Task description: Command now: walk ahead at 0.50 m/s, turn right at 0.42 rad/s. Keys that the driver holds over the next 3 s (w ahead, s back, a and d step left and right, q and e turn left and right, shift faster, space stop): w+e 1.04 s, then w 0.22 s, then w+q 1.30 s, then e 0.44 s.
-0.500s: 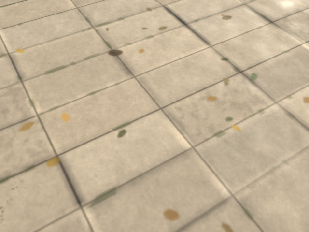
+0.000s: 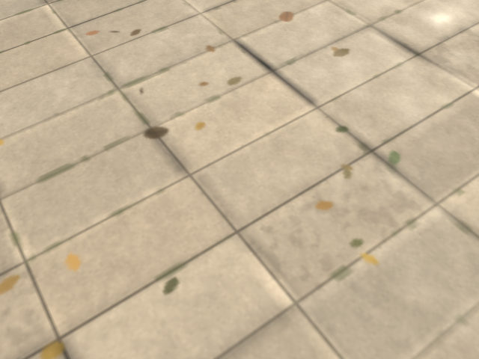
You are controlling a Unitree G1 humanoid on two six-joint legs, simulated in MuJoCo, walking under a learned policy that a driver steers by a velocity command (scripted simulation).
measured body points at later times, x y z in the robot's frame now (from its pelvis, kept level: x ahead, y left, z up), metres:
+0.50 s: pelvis +0.28 +0.02 -0.01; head +0.30 +0.03 +0.44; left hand +0.37 +0.29 -0.14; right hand +0.38 -0.27 -0.09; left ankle +0.36 +0.10 -0.74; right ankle +0.12 -0.05 -0.66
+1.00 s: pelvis +0.50 -0.11 -0.02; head +0.53 -0.14 +0.43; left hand +0.80 -0.01 -0.11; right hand +0.36 -0.33 -0.16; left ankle +0.42 +0.09 -0.65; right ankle +0.53 -0.19 -0.74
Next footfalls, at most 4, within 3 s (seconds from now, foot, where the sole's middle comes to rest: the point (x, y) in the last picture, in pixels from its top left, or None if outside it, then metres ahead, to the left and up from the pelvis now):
0.38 left None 0.39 0.09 -0.78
0.92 right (334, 327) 0.56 -0.21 -0.78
1.48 left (342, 222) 0.91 -0.29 -0.78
1.98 right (419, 182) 1.07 -0.58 -0.78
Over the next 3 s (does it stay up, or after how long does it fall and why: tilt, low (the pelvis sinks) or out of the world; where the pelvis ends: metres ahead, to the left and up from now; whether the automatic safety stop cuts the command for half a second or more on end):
stays up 1.42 -0.48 -0.01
